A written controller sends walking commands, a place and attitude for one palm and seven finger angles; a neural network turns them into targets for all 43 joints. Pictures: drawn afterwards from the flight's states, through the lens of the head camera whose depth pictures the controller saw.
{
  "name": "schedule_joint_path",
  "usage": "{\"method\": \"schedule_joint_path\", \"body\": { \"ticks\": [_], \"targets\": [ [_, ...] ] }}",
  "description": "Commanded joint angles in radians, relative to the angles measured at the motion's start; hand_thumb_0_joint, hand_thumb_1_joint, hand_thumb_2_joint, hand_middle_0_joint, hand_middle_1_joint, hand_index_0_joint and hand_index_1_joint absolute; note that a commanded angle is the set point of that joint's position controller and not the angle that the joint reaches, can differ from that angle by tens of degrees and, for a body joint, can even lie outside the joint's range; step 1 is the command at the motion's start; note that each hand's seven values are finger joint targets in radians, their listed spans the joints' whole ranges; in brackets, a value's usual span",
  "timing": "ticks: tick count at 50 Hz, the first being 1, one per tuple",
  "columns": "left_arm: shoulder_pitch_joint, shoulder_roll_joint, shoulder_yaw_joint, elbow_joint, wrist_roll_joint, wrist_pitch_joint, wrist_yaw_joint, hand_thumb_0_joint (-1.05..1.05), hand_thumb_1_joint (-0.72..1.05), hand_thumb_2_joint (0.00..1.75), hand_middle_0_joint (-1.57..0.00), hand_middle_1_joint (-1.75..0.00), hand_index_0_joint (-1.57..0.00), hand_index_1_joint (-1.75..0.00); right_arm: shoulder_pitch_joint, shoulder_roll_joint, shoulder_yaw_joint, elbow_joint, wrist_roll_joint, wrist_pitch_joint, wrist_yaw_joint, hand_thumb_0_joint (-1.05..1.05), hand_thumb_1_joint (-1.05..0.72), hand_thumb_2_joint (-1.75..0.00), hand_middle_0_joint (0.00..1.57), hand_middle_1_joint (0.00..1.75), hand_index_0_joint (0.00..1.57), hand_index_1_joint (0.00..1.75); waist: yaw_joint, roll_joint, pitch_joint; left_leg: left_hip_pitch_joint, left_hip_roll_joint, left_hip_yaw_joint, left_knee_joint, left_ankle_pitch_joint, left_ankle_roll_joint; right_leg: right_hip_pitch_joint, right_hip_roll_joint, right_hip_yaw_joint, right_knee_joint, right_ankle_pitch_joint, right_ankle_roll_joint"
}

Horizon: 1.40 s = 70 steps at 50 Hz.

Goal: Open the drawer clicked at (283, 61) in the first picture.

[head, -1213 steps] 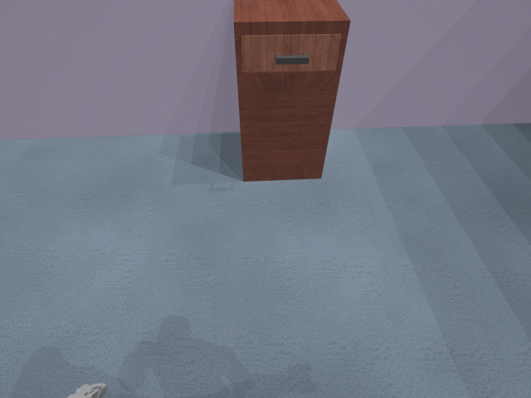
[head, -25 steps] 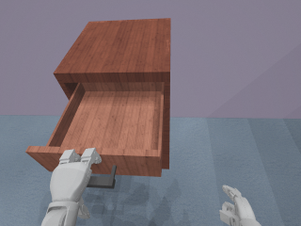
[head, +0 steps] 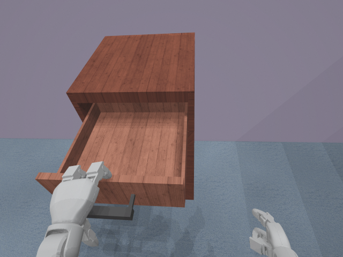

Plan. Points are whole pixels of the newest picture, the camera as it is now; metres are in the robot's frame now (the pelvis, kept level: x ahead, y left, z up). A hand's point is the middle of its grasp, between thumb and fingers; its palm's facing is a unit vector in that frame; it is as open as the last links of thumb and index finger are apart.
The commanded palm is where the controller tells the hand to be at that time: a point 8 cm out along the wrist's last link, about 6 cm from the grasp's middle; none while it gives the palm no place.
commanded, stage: lift the hand off the handle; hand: left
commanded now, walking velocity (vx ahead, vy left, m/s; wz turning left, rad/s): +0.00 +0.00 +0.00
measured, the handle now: (110, 204) +0.25 +0.21 -0.05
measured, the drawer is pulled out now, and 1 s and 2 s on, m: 0.30 0.30 0.30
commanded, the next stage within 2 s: draw the hand back to the body in 0.72 s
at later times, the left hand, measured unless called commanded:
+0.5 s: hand (85, 198) +0.21 +0.21 +0.08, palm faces +0.09 -0.17 -0.98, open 13.8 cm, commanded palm +0.19 +0.21 +0.14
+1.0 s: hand (75, 196) +0.21 +0.22 +0.10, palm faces +0.08 -0.15 -0.99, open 13.8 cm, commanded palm +0.18 +0.22 +0.16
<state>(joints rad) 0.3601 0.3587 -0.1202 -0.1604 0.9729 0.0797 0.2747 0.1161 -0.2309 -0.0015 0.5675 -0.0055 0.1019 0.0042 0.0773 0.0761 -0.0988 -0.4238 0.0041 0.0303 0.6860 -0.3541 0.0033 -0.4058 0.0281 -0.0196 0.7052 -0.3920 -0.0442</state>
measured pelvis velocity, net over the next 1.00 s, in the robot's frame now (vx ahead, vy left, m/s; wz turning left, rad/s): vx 0.00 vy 0.00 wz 0.00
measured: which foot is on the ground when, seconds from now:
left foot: down 0.00-1.00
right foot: down 0.00-1.00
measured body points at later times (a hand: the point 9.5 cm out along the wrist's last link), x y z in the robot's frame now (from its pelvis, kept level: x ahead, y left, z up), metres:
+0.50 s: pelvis +0.00 +0.01 +0.01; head +0.00 -0.04 +0.46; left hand +0.20 +0.21 +0.13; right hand +0.23 -0.19 -0.08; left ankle +0.00 +0.12 -0.72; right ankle -0.02 -0.09 -0.72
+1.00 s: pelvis +0.00 +0.00 +0.01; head +0.00 -0.04 +0.46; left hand +0.20 +0.23 +0.15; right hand +0.23 -0.19 -0.08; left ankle +0.00 +0.12 -0.72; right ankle -0.02 -0.09 -0.72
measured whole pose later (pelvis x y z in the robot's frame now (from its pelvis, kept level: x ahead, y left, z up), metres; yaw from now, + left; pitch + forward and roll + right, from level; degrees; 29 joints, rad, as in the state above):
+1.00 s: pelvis +0.00 +0.00 +0.01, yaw +0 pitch +2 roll +0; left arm 0.42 0.43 -0.07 -0.37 0.92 0.09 0.15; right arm 0.11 -0.24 0.02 0.53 0.01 0.12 0.03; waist 0.10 0.10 -0.06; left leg -0.31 0.01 0.03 0.59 -0.32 0.01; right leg -0.28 0.04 -0.02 0.57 -0.34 -0.04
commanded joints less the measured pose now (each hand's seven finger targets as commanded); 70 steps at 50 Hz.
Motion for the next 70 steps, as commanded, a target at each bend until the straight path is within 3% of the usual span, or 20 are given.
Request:
{"method": "schedule_joint_path", "body": {
  "ticks": [1,6,16,23,30,33,34,36,38,42,43,45,47,53,54,60,62,65,66,70],
  "targets": [
    [-0.087,0.156,0.118,-0.254,0.010,-0.023,0.031,0.00,-0.50,0.30,-0.30,-1.20,-0.30,-1.20,-0.152,-0.082,-0.028,-0.178,-0.002,-0.049,-0.001,0.00,-0.90,-0.90,0.20,0.30,0.20,0.30,0.002,-0.064,-0.123,0.126,-0.024,-0.003,-0.073,0.242,0.032,0.032,-0.016,0.026,-0.139,0.321,0.013],
    [-0.148,0.146,0.098,-0.265,0.017,-0.021,0.029,0.00,-0.50,0.30,-0.30,-1.20,-0.30,-1.20,-0.145,-0.080,-0.032,-0.174,-0.001,-0.051,0.004,0.00,-0.90,-0.90,0.20,0.30,0.20,0.30,-0.003,-0.041,-0.132,0.162,-0.016,-0.014,-0.085,0.235,0.031,0.012,-0.010,0.013,-0.147,0.251,0.006],
    [-0.069,0.152,0.096,-0.329,0.001,0.010,-0.021,0.00,-0.50,0.30,-0.30,-1.20,-0.30,-1.20,-0.162,-0.075,-0.018,-0.195,0.009,-0.042,0.022,0.00,-0.90,-0.90,0.20,0.30,0.20,0.30,0.018,-0.084,-0.132,0.180,-0.011,-0.007,-0.111,0.319,0.032,0.091,-0.017,0.012,-0.161,0.371,0.009],
    [-0.033,0.151,0.097,-0.386,-0.007,0.019,-0.042,0.00,-0.50,0.30,-0.30,-1.20,-0.30,-1.20,-0.160,-0.074,-0.015,-0.206,0.011,-0.038,0.034,0.00,-0.90,-0.90,0.20,0.30,0.20,0.30,0.021,-0.061,-0.111,0.196,-0.005,-0.007,-0.120,0.313,0.033,0.089,-0.013,0.010,-0.182,0.337,0.005],
    [-0.138,0.184,0.108,-0.370,-0.016,0.025,-0.071,0.00,-0.50,0.30,-0.30,-1.20,-0.30,-1.20,-0.168,-0.080,-0.012,-0.195,0.012,-0.033,0.019,0.00,-0.90,-0.90,0.20,0.30,0.20,0.30,0.013,-0.067,-0.085,0.210,-0.007,-0.012,-0.144,0.270,0.035,0.088,-0.014,0.016,-0.221,0.280,0.009],
    [-0.092,0.140,0.071,-0.368,-0.027,0.029,-0.090,0.00,-0.50,0.30,-0.30,-1.20,-0.30,-1.20,-0.165,-0.074,-0.009,-0.205,0.017,-0.039,0.025,0.00,-0.90,-0.90,0.20,0.30,0.20,0.30,0.016,-0.063,-0.105,0.219,-0.007,-0.014,-0.146,0.293,0.036,0.105,-0.016,0.006,-0.216,0.299,0.008],
    [-0.111,0.154,0.086,-0.363,-0.035,0.028,-0.095,0.00,-0.50,0.30,-0.30,-1.20,-0.30,-1.20,-0.181,-0.076,-0.007,-0.198,0.022,-0.036,0.025,0.00,-0.90,-0.90,0.20,0.30,0.20,0.30,0.009,-0.069,-0.072,0.214,-0.004,-0.013,-0.157,0.290,0.032,0.107,-0.020,0.010,-0.226,0.312,0.009],
    [-0.113,0.179,0.107,-0.379,-0.026,0.026,-0.099,0.00,-0.50,0.30,-0.30,-1.20,-0.30,-1.20,-0.174,-0.080,-0.006,-0.205,0.017,-0.034,0.025,0.00,-0.90,-0.90,0.20,0.30,0.20,0.30,0.019,-0.091,-0.109,0.216,-0.006,-0.009,-0.155,0.307,0.033,0.134,-0.023,0.012,-0.220,0.345,0.012],
    [-0.086,0.173,0.108,-0.355,-0.028,0.030,-0.103,0.00,-0.50,0.30,-0.30,-1.20,-0.30,-1.20,-0.167,-0.079,-0.004,-0.205,0.016,-0.035,0.025,0.00,-0.90,-0.90,0.20,0.30,0.20,0.30,0.023,-0.090,-0.103,0.202,-0.008,-0.006,-0.152,0.296,0.035,0.136,-0.021,0.017,-0.225,0.343,0.012],
    [-0.103,0.232,0.179,-0.397,-0.033,0.013,-0.089,0.00,-0.50,0.30,-0.30,-1.20,-0.30,-1.20,-0.194,-0.082,-0.003,-0.210,0.019,-0.036,0.021,0.00,-0.90,-0.90,0.20,0.30,0.20,0.30,0.025,-0.063,-0.107,0.214,-0.007,-0.010,-0.150,0.304,0.029,0.149,-0.023,0.039,-0.231,0.363,0.005],
    [-0.064,0.219,0.169,-0.406,-0.030,0.009,-0.087,0.00,-0.50,0.30,-0.30,-1.20,-0.30,-1.20,-0.168,-0.081,-0.007,-0.211,0.013,-0.034,0.020,0.00,-0.90,-0.90,0.20,0.30,0.20,0.30,0.032,-0.042,-0.133,0.217,-0.010,-0.004,-0.144,0.314,0.033,0.151,-0.022,0.027,-0.224,0.364,0.006],
    [-0.066,0.208,0.158,-0.416,-0.043,0.001,-0.087,0.00,-0.50,0.30,-0.30,-1.20,-0.30,-1.20,-0.170,-0.083,-0.012,-0.209,0.014,-0.033,0.019,0.00,-0.90,-0.90,0.20,0.30,0.20,0.30,0.023,-0.022,-0.103,0.223,-0.009,-0.004,-0.145,0.314,0.032,0.128,-0.019,0.023,-0.232,0.356,0.006],
    [-0.042,0.237,0.201,-0.430,-0.052,-0.001,-0.082,0.00,-0.50,0.30,-0.30,-1.20,-0.30,-1.20,-0.185,-0.083,-0.007,-0.218,0.019,-0.039,0.019,0.00,-0.90,-0.90,0.20,0.30,0.20,0.30,0.023,-0.047,-0.109,0.226,-0.007,-0.011,-0.143,0.309,0.029,0.136,-0.023,0.037,-0.237,0.359,0.005],
    [0.028,0.220,0.188,-0.439,-0.071,-0.009,-0.100,0.00,-0.50,0.30,-0.30,-1.20,-0.30,-1.20,-0.158,-0.090,-0.011,-0.220,0.017,-0.039,0.019,0.00,-0.90,-0.90,0.20,0.30,0.20,0.30,0.023,-0.063,-0.102,0.219,-0.007,-0.009,-0.142,0.305,0.036,0.128,-0.027,0.016,-0.236,0.361,0.014],
    [0.018,0.252,0.220,-0.442,-0.073,-0.012,-0.099,0.00,-0.50,0.30,-0.30,-1.20,-0.30,-1.20,-0.168,-0.092,-0.011,-0.216,0.021,-0.037,0.017,0.00,-0.90,-0.90,0.20,0.30,0.20,0.30,0.019,-0.069,-0.081,0.217,-0.005,-0.010,-0.145,0.301,0.032,0.125,-0.031,0.024,-0.242,0.361,0.015],
    [-0.006,0.270,0.231,-0.452,-0.079,-0.034,-0.109,0.00,-0.50,0.30,-0.30,-1.20,-0.30,-1.20,-0.156,-0.096,-0.012,-0.218,0.014,-0.039,0.004,0.00,-0.90,-0.90,0.20,0.30,0.20,0.30,0.021,-0.063,-0.072,0.227,-0.006,-0.016,-0.148,0.277,0.036,0.107,-0.028,0.014,-0.255,0.311,0.017],
    [-0.003,0.311,0.287,-0.459,-0.087,-0.037,-0.102,0.00,-0.50,0.30,-0.30,-1.20,-0.30,-1.20,-0.177,-0.097,-0.004,-0.221,0.021,-0.047,0.001,0.00,-0.90,-0.90,0.20,0.30,0.20,0.30,0.022,-0.038,-0.074,0.234,-0.002,-0.025,-0.152,0.274,0.028,0.117,-0.030,0.029,-0.257,0.303,0.011],
    [0.051,0.275,0.260,-0.463,-0.100,-0.044,-0.113,0.00,-0.50,0.30,-0.30,-1.20,-0.30,-1.20,-0.150,-0.098,-0.014,-0.219,0.018,-0.041,0.004,0.00,-0.90,-0.90,0.20,0.30,0.20,0.30,0.025,-0.042,-0.076,0.233,-0.001,-0.019,-0.153,0.305,0.032,0.116,-0.025,0.003,-0.251,0.324,0.015],
    [0.055,0.287,0.273,-0.498,-0.106,-0.046,-0.111,0.00,-0.50,0.30,-0.30,-1.20,-0.30,-1.20,-0.156,-0.100,-0.010,-0.231,0.021,-0.044,0.005,0.00,-0.90,-0.90,0.20,0.30,0.20,0.30,0.025,-0.029,-0.102,0.243,0.004,-0.018,-0.154,0.313,0.029,0.130,-0.036,0.003,-0.246,0.339,0.018],
    [0.095,0.300,0.288,-0.476,-0.117,-0.039,-0.125,0.00,-0.50,0.30,-0.30,-1.20,-0.30,-1.20,-0.146,-0.103,-0.011,-0.227,0.019,-0.036,0.005,0.00,-0.90,-0.90,0.20,0.30,0.20,0.30,0.025,-0.043,-0.061,0.223,0.004,-0.024,-0.162,0.301,0.031,0.117,-0.024,-0.005,-0.254,0.315,0.018]
  ]
}}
